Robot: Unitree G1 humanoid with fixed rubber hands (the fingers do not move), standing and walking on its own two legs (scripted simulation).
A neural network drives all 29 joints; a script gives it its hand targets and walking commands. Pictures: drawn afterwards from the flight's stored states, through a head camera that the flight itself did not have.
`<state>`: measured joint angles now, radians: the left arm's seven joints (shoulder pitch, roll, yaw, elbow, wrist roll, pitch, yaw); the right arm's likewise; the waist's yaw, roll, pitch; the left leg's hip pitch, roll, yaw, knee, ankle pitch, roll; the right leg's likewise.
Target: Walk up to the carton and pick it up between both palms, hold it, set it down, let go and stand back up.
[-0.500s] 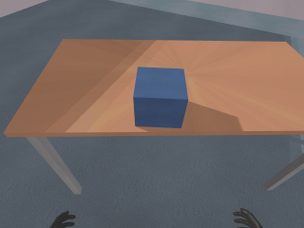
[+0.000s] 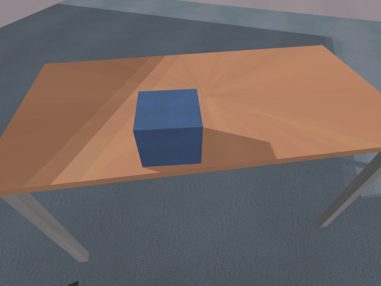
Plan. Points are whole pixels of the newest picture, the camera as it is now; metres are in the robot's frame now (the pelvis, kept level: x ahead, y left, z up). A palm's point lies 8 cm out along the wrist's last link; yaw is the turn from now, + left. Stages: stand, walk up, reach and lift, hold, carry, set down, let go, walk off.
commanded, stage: walk up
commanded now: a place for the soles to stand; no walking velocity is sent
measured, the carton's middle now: (169, 127) +0.52 +0.06 +0.03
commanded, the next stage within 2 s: none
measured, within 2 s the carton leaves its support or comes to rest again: neither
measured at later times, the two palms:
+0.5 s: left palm (66, 285) +0.16 +0.29 -0.12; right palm (289, 243) +0.23 -0.23 -0.07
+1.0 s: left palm out of the picture +0.14 +0.25 -0.06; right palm (308, 247) +0.23 -0.28 -0.10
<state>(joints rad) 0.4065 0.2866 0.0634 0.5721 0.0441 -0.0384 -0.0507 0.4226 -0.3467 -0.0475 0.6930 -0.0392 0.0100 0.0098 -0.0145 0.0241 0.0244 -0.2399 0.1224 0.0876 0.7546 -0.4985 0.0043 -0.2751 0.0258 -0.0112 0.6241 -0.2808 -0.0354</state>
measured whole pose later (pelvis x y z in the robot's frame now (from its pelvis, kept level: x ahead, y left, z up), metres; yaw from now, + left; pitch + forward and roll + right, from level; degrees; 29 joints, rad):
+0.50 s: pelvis +0.11 +0.03 +0.00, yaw +4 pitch -3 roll -2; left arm 0.35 0.28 0.00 0.65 0.04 0.05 0.01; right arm 0.31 -0.25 -0.02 0.58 -0.02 0.00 -0.04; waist 0.00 -0.04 0.11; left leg -0.36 0.03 0.02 0.61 -0.20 0.04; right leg -0.32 0.00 -0.03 1.06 -0.59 0.02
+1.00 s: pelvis +0.09 -0.03 +0.01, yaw +9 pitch -1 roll +2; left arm 0.29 0.26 0.02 0.63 0.03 0.01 0.01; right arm 0.31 -0.31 -0.05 0.61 -0.02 0.04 -0.02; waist 0.02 0.05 0.05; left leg -0.43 -0.04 -0.13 0.95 -0.46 -0.03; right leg -0.27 -0.04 -0.05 0.56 -0.27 -0.02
